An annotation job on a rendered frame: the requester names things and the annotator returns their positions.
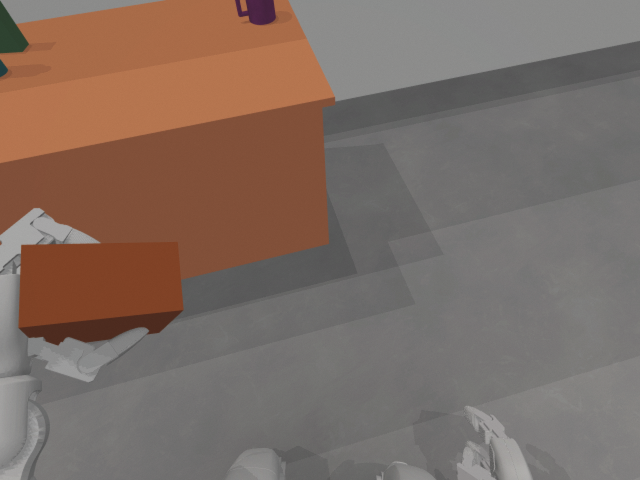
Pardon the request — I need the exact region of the robot left hand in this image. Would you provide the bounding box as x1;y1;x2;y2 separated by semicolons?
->
0;208;149;383

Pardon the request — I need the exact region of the left robot forearm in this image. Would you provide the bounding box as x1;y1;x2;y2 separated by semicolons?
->
0;375;50;480

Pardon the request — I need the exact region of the sponge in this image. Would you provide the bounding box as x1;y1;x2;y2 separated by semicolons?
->
18;242;184;345

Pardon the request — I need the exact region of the robot right shin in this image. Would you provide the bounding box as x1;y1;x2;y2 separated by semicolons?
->
386;462;407;470

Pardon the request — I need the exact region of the robot right hand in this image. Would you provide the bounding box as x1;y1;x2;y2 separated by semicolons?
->
457;406;533;480

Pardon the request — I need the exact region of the table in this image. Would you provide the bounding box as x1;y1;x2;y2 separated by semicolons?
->
0;0;335;280

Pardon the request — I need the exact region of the robot left thigh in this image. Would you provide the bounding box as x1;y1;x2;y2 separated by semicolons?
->
223;448;286;480

